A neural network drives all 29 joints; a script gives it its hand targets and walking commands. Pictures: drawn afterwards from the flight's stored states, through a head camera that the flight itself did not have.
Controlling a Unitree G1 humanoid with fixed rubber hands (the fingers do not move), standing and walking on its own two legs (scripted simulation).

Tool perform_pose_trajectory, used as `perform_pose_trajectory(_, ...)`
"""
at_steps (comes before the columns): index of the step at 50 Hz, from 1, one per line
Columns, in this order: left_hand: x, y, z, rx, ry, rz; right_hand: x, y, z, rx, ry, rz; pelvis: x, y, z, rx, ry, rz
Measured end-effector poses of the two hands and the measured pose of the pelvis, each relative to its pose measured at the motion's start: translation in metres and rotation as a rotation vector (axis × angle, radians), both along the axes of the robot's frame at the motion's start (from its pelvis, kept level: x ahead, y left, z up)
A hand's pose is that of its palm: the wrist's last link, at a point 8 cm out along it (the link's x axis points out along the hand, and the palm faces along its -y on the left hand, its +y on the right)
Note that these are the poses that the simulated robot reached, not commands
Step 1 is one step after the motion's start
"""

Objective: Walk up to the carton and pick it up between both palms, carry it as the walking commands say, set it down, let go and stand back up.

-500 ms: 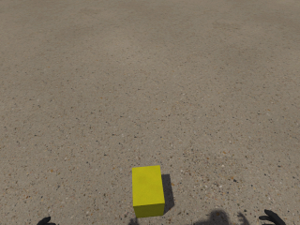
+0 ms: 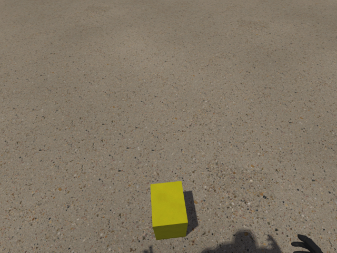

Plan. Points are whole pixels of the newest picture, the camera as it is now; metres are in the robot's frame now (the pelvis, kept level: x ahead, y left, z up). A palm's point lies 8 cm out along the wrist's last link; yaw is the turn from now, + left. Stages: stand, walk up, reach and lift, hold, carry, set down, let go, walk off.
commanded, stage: walk up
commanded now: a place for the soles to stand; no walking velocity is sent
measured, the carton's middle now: (168, 211) +0.44 +0.02 -0.64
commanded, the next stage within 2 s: reach and lift in 0.92 s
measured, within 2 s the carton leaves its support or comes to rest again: neither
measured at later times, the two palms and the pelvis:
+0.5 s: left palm out of the picture +0.12 +0.34 -0.10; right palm out of the picture +0.11 -0.32 -0.10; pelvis +0.01 +0.01 -0.01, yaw -2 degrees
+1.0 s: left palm out of the picture +0.15 +0.31 -0.08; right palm out of the picture +0.14 -0.31 -0.09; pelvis +0.00 +0.00 -0.01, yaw +2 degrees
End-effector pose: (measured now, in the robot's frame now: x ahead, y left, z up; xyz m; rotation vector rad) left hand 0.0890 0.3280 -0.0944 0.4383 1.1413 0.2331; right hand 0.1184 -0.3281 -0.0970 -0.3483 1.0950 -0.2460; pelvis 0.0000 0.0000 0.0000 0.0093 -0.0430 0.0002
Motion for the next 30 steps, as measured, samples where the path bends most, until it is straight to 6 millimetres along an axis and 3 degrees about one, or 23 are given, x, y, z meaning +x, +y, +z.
perform_pose_trajectory(15,0.009,0.002,-0.002,0.020,-0.013,-0.030,0.006,-0.003,-0.005,-0.002,-0.025,-0.013,0.003,0.000,-0.007,-0.006,0.001,-0.013)
perform_pose_trajectory(23,0.023,0.008,-0.001,0.013,-0.041,-0.047,-0.006,0.006,-0.005,-0.003,-0.008,-0.014,0.005,0.008,-0.007,0.003,0.006,-0.026)
perform_pose_trajectory(30,0.031,0.001,-0.003,0.003,-0.038,-0.065,-0.003,0.004,-0.006,0.002,-0.023,-0.034,0.012,0.004,-0.008,-0.011,-0.002,-0.037)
